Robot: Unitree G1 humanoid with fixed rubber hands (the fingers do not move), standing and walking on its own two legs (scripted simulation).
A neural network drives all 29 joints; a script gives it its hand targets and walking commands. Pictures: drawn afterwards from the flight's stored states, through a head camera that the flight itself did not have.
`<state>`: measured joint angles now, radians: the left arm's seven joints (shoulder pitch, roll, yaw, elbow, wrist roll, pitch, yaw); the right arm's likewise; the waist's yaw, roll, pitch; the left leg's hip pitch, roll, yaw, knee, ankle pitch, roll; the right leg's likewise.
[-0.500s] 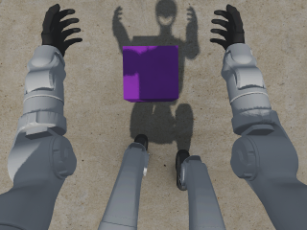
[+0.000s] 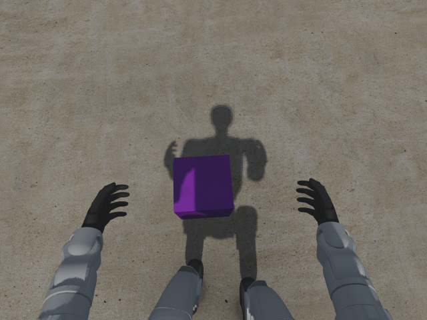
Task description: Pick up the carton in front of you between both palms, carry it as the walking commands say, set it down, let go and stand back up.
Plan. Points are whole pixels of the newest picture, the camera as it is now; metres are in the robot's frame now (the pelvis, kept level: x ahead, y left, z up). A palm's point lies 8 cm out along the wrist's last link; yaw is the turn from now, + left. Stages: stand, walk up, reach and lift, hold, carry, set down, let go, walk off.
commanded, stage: let go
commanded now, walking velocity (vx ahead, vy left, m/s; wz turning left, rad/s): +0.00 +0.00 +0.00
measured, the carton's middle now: (203, 189) +0.45 +0.08 -0.61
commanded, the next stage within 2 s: stand in 0.78 s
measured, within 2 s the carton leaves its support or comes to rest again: neither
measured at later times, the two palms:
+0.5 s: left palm (110, 260) +0.20 +0.20 -0.03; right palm (404, 281) +0.20 -0.27 -0.03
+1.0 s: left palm (77, 270) +0.18 +0.26 -0.06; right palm (421, 299) +0.17 -0.30 -0.04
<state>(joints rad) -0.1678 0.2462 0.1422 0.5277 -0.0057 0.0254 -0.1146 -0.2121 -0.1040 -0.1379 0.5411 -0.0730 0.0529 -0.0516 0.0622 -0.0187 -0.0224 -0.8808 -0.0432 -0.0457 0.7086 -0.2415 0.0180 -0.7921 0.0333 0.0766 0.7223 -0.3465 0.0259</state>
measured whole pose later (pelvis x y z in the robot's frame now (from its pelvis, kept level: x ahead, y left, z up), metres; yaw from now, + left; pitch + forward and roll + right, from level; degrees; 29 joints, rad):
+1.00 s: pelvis +0.04 -0.02 +0.03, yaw -1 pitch +0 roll +0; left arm 0.23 0.34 0.06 0.59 0.04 0.05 0.01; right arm 0.17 -0.30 -0.05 0.72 -0.04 0.03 -0.02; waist 0.01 -0.05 0.02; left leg -0.25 -0.01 -0.04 0.55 -0.30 -0.01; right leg -0.15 0.05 0.07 0.51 -0.36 -0.02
